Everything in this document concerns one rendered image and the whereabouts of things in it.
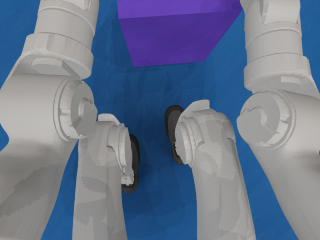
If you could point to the robot right forearm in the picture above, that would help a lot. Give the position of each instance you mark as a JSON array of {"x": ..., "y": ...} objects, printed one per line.
[{"x": 273, "y": 43}]

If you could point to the robot left shin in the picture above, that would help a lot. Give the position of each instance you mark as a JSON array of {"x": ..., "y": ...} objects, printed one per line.
[{"x": 127, "y": 174}]

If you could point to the left robot foot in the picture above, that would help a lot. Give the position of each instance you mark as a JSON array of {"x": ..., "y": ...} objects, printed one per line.
[{"x": 130, "y": 188}]

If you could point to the robot right upper arm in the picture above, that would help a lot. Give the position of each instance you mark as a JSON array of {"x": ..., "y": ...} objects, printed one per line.
[{"x": 282, "y": 129}]

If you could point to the robot left forearm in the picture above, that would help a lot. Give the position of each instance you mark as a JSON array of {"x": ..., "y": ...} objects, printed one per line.
[{"x": 62, "y": 40}]

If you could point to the robot left upper arm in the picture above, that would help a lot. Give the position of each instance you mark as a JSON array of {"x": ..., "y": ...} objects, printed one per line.
[{"x": 43, "y": 115}]

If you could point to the carton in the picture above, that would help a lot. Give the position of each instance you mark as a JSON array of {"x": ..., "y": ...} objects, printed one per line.
[{"x": 164, "y": 32}]

